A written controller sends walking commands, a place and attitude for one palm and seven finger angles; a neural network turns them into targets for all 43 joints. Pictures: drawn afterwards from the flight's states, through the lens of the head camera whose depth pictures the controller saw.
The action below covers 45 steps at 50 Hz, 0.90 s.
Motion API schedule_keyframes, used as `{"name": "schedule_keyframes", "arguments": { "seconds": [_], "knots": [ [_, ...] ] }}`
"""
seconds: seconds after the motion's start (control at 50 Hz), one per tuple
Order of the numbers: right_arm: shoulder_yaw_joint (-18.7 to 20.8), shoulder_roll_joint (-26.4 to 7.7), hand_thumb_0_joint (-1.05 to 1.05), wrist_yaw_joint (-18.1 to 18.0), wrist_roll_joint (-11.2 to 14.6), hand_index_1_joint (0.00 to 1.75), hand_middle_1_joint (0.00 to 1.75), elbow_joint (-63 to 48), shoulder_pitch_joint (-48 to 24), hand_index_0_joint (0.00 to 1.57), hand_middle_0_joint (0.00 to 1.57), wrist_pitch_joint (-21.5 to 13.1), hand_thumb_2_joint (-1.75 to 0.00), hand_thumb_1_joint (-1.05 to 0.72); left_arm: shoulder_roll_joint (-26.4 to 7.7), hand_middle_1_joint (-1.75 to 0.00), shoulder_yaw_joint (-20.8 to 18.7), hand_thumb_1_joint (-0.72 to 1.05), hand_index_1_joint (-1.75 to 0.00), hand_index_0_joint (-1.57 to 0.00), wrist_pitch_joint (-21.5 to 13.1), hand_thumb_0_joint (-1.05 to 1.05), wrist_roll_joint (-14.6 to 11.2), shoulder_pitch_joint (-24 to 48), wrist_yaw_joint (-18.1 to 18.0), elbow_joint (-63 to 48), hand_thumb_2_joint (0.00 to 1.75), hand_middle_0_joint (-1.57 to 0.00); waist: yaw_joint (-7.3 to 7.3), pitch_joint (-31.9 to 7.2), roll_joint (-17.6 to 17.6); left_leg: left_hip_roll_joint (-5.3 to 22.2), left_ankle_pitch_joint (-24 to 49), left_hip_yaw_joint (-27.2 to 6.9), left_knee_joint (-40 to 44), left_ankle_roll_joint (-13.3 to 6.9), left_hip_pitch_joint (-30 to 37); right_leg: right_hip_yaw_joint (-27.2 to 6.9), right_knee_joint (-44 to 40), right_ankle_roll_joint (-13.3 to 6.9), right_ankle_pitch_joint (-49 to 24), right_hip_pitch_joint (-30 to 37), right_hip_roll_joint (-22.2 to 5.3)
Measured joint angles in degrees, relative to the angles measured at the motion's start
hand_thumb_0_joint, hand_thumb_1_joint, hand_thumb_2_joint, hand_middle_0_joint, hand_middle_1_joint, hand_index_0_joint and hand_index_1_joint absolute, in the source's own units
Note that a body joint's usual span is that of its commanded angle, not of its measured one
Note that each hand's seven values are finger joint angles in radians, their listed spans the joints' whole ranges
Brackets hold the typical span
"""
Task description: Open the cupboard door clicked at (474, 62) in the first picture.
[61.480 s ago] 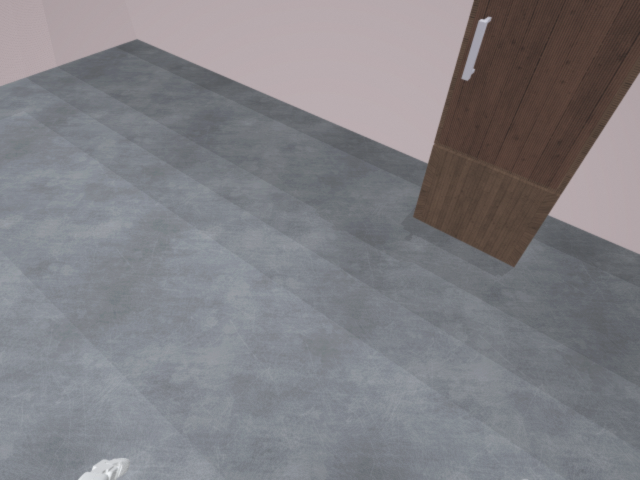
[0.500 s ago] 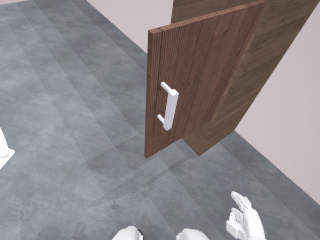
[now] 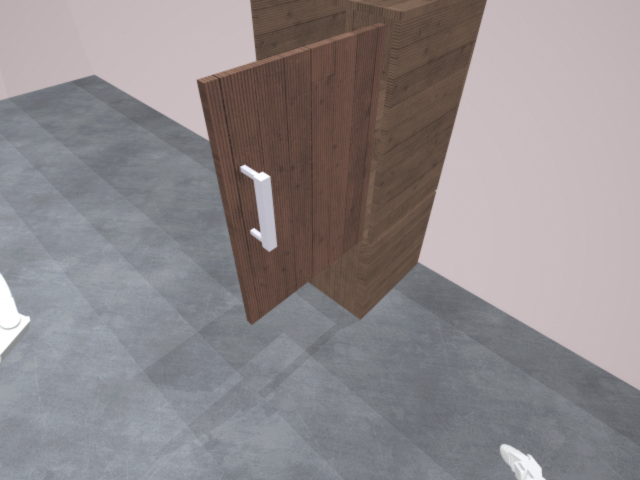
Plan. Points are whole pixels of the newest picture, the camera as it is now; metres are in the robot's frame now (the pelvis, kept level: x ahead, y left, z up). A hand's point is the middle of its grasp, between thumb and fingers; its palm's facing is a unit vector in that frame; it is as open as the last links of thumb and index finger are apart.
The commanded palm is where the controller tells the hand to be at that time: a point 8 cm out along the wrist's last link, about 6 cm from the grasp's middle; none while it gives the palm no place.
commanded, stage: stop stepping back and stand still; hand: left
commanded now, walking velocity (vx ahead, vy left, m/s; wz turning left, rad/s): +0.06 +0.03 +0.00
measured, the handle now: (258, 209) +0.57 +0.13 +0.03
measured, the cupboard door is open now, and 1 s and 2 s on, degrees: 88 88 88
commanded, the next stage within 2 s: let the arm hang, fingers relaxed in 0.40 s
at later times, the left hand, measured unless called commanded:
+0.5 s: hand (47, 387) +0.16 +0.23 +0.18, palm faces +0.45 -0.73 -0.51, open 7.4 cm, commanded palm none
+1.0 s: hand out of the picture -0.11 +0.21 -0.15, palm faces +0.11 -0.97 -0.24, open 7.1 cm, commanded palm none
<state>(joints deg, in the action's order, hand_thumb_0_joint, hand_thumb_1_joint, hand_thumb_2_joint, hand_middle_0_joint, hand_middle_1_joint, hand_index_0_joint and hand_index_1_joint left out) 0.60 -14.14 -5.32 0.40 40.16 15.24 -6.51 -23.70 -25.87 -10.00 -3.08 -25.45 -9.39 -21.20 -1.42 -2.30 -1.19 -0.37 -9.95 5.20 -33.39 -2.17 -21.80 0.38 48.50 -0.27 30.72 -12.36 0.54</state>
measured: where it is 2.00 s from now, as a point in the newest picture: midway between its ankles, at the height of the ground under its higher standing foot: outside the picture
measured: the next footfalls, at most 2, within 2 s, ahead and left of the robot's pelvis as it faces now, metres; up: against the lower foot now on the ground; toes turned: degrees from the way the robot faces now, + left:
right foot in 0.08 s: +0.02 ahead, -0.08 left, +0.00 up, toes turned -2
left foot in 0.54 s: -0.02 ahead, +0.11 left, +0.00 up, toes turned +6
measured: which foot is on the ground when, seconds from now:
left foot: down 0.00-0.10, up 0.12-0.52, down 0.54-1.00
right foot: up 0.00-0.06, down 0.08-1.00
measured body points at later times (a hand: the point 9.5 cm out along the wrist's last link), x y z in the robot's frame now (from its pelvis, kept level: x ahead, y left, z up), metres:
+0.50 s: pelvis -0.03 -0.04 +0.03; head -0.02 -0.07 +0.48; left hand +0.13 +0.27 +0.20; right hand +0.12 -0.29 -0.08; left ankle -0.04 +0.11 -0.70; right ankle -0.02 -0.08 -0.72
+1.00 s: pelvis -0.07 +0.02 +0.02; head -0.05 +0.02 +0.47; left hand -0.11 +0.27 -0.13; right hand -0.02 -0.22 -0.13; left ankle -0.06 +0.10 -0.72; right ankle -0.02 -0.08 -0.72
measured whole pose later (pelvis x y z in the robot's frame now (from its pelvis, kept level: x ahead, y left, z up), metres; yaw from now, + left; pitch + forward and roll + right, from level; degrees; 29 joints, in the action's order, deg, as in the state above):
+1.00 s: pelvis -0.07 +0.02 +0.02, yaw +4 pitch -1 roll +0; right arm -0.4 -11.0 -0.8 -1.3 58.5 14.7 2.3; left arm -12.4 -0.7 2.0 0.8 -18.2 -0.5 61.0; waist 1.6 3.4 0.6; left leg -1.4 -12.2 2.9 -24.3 -2.6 -11.1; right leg 6.9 22.7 -1.8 8.7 -12.8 -0.8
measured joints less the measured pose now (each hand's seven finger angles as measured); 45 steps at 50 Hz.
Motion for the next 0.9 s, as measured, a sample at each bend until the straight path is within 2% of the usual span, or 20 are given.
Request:
{"name": "schedule_keyframes", "arguments": {
  "seconds": [0.04, 0.08, 0.12, 0.14, 0.18, 0.2, 0.24, 0.3, 0.38, 0.5, 0.54, 0.58, 0.62, 0.66, 0.7, 0.76, 0.78, 0.84, 0.9],
  "knots": [
    [-0.27, 0.82, 0.01, 0.26, -0.32, 0.30, 0.30, -0.48, -0.70, 0.20, 0.20, -0.40, -0.90, -0.91, 0.13, -0.30, 0.53, 0.89, -0.30, -0.21, 1.25, 0.01, 0.22, 0.82, 0.09, 1.88, 0.90, -0.21, -1.20, 1.39, 0.03, 0.26, 2.12, -0.17, 2.15, 0.48, 0.95, 0.87, -1.07, -0.36, -0.01, -2.31, 0.01],
    [-0.65, 1.79, 0.01, 0.65, -0.28, 0.30, 0.30, -1.87, -0.66, 0.20, 0.20, -0.51, -0.90, -0.91, -0.47, -0.30, 1.24, 0.89, -0.30, -0.20, 1.74, 0.01, 0.46, -1.09, 0.41, 0.59, 0.90, -0.21, -2.10, 2.36, -0.29, 0.61, 1.30, -0.33, 2.20, 1.25, 0.58, 2.42, -7.22, -0.95, -1.66, -2.26, -0.13],
    [-0.53, 2.32, 0.01, 1.16, -0.12, 0.30, 0.30, -2.87, -0.30, 0.20, 0.20, -0.01, -0.90, -0.91, -0.67, -0.30, 2.59, 0.90, -0.30, -0.20, 1.35, 0.01, 1.05, -4.19, 1.12, -2.67, 0.90, -0.21, -2.61, 3.12, 0.04, 0.84, -7.18, -1.87, -5.31, 1.63, -2.93, 3.88, -8.70, -3.46, -7.86, -2.80, 0.36],
    [-0.44, 2.45, 0.01, 1.46, -0.31, 0.30, 0.30, -2.41, -0.05, 0.20, 0.20, 0.36, -0.90, -0.91, -0.45, -0.30, 3.38, 0.89, -0.30, -0.21, 0.97, 0.01, 1.20, -5.97, 1.53, -4.59, 0.90, -0.21, -2.05, 2.92, -0.25, 0.23, -9.65, -2.98, -12.68, 2.12, -5.58, 3.94, -9.09, -4.65, -9.29, -3.17, 0.41],
    [-0.35, 2.42, 0.01, 1.95, -0.74, 0.30, 0.30, -0.74, 0.54, 0.20, 0.20, 0.77, -0.90, -0.91, 0.56, -0.30, 4.20, 0.89, -0.30, -0.21, -0.70, 0.01, 1.45, -9.22, 2.35, -7.36, 0.90, -0.21, -0.14, 1.78, -0.95, -0.64, -8.52, -4.21, -25.62, 2.90, -9.59, 2.99, -11.97, -5.69, -11.32, -3.14, 0.60],
    [-0.31, 2.37, 0.01, 2.00, -0.86, 0.30, 0.30, -0.21, 0.97, 0.20, 0.21, 0.84, -0.90, -0.91, 0.91, -0.30, 4.05, 0.89, -0.31, -0.21, -1.85, 0.01, 1.61, -10.53, 2.62, -7.82, 0.90, -0.22, 0.58, 1.03, -1.08, -0.53, -6.53, -4.30, -29.30, 3.18, -10.64, 2.54, -14.24, -5.79, -12.55, -2.83, 0.74],
    [-0.06, 2.17, 0.01, 1.75, -0.85, 0.30, 0.30, 0.06, 1.88, 0.20, 0.21, 0.65, -0.90, -0.91, 0.75, -0.30, 3.07, 0.89, -0.31, -0.21, -3.90, 0.01, 1.94, -11.52, 2.75, -6.86, 0.90, -0.22, 1.24, -0.22, -0.85, 0.21, -2.89, -4.15, -31.35, 3.43, -11.10, 2.35, -18.86, -5.77, -15.29, -2.08, 0.79],
    [0.78, 1.25, 0.01, 1.10, -0.65, 0.30, 0.30, 0.21, 2.33, 0.20, 0.21, -0.18, -0.90, -0.91, -0.12, -0.30, 1.71, 0.89, -0.31, -0.22, -5.88, 0.01, 2.38, -8.37, 2.25, -1.30, 0.90, -0.22, 1.36, -0.70, 0.40, 1.19, -1.61, -3.58, -25.67, 2.90, -8.61, 3.25, -23.54, -5.52, -17.90, -1.12, 0.22],
    [1.65, -0.70, 0.01, 0.95, -0.16, 0.30, 0.30, 0.26, 1.10, 0.20, 0.20, -0.67, -0.90, -0.91, 1.08, -0.30, 1.63, 0.89, -0.31, -0.21, -5.60, 0.01, 2.03, -3.97, 1.12, 5.80, 0.90, -0.22, 1.21, -0.04, 2.30, 1.53, -3.82, -2.09, -12.40, 1.70, -2.13, 4.23, -26.22, -5.12, -19.27, -0.39, -0.59],
    [1.78, -1.26, 0.01, 1.58, 0.04, 0.30, 0.30, -1.54, -1.55, 0.20, 0.20, -0.51, -0.90, -0.91, 3.91, -0.30, 4.52, 0.89, -0.30, -0.21, -3.51, 0.01, 2.12, -5.52, 0.63, 2.11, 0.90, -0.21, 2.20, 2.09, 1.78, 0.61, -5.38, -0.30, 3.76, -0.15, 7.35, 4.41, -26.54, -4.85, -19.44, 0.08, -0.13],
    [1.99, -2.57, 0.01, 4.09, -0.24, 0.30, 0.30, -0.22, -2.85, 0.20, 0.20, -1.05, -0.90, -0.91, 3.21, -0.30, 8.28, 0.89, -0.30, -0.21, -2.96, 0.00, 3.94, -2.28, 3.05, 7.27, 0.90, -0.21, 2.52, 1.78, 2.68, 0.51, 1.92, -1.54, 3.83, -0.26, 7.01, 5.76, -23.77, -4.85, -18.35, -1.99, 0.16],
    [1.69, -4.11, 0.01, 5.51, -0.44, 0.30, 0.30, 1.17, -4.81, 0.20, 0.20, 1.09, -0.90, -0.91, 3.85, -0.30, 13.51, 0.90, -0.30, -0.20, 1.65, 0.00, 4.42, 2.55, 5.91, 18.45, 0.90, -0.21, 2.47, 1.46, 4.46, 0.85, -1.71, -2.75, 3.31, 1.03, 6.68, 6.95, -19.84, -4.71, -16.46, -4.23, 0.26],
    [1.19, -4.32, 0.00, 6.05, -0.82, 0.30, 0.30, 2.72, -6.65, 0.20, 0.20, 3.35, -0.90, -0.91, 5.96, -0.30, 18.00, 0.90, -0.30, -0.20, 6.37, 0.00, 4.79, 6.45, 7.56, 31.55, 0.90, -0.20, 2.14, 1.27, 5.17, 0.79, -6.52, -3.18, 2.21, 2.09, 6.06, 7.41, -16.90, -4.50, -15.09, -5.91, -0.05],
    [0.46, -3.27, 0.00, 6.17, -1.20, 0.30, 0.30, 3.63, -7.62, 0.20, 0.20, 4.98, -0.90, -0.91, 8.41, -0.30, 21.38, 0.91, -0.30, -0.20, 9.81, 0.00, 4.88, 8.67, 8.51, 43.27, 0.90, -0.20, 1.83, 2.10, 4.50, 0.71, -6.27, -2.98, 1.44, 2.22, 6.03, 7.24, -15.34, -4.25, -14.58, -6.36, -0.29],
    [-0.42, -1.41, 0.00, 6.11, -1.45, 0.30, 0.30, 4.67, -7.73, 0.20, 0.20, 6.08, -0.90, -0.91, 10.57, -0.30, 23.93, 0.91, -0.30, -0.20, 11.83, 0.00, 4.71, 9.36, 9.08, 52.81, 0.90, -0.20, 1.51, 3.47, 2.54, 0.40, -6.93, -2.55, 1.39, 1.98, 6.91, 6.82, -15.00, -3.83, -14.65, -5.80, -0.62],
    [-1.84, 1.32, 0.00, 5.95, -1.66, 0.30, 0.30, 7.17, -6.66, 0.20, 0.20, 7.17, -0.90, -0.91, 13.40, -0.30, 26.59, 0.91, -0.30, -0.20, 13.29, 0.01, 4.26, 8.82, 9.45, 63.64, 0.90, -0.20, 1.39, 4.94, -0.42, 0.25, -6.67, -2.39, 2.81, 1.65, 8.41, 6.66, -16.95, -3.42, -15.98, -4.11, -0.64],
    [-2.16, 2.09, 0.00, 5.80, -1.68, 0.30, 0.30, 8.21, -6.02, 0.20, 0.20, 7.39, -0.90, -0.91, 14.04, -0.30, 25.95, 0.93, -0.30, -0.20, 13.19, 0.00, 3.66, 8.76, 8.74, 66.17, 0.90, -0.20, 1.54, 5.30, -1.02, 0.34, -6.26, -2.63, 3.29, 1.53, 8.67, 6.91, -18.11, -3.31, -16.68, -3.44, -0.49],
    [-2.79, 3.82, 0.00, 5.38, -1.70, 0.30, 0.30, 11.86, -4.17, 0.20, 0.20, 8.19, -0.90, -0.91, 12.59, -0.30, 25.11, 1.00, -0.30, -0.21, 12.53, -0.02, 3.56, 9.15, 8.27, 71.75, 0.89, -0.21, 2.73, 6.08, -1.76, 0.43, -4.80, -3.20, 5.05, 1.28, 9.43, 7.50, -21.72, -3.02, -18.94, -1.63, -0.21],
    [-2.18, 4.31, 0.00, 4.77, -1.74, 0.30, 0.30, 14.86, -2.70, 0.20, 0.21, 8.84, -0.90, -0.92, 11.74, -0.30, 25.25, 0.99, -0.30, -0.20, 12.27, -0.02, 3.74, 8.71, 8.68, 76.42, 0.89, -0.21, 3.23, 6.20, -0.68, 0.13, -3.67, -3.16, 6.61, 0.76, 9.95, 7.47, -24.34, -2.54, -20.75, -0.61, -0.33]
  ]
}}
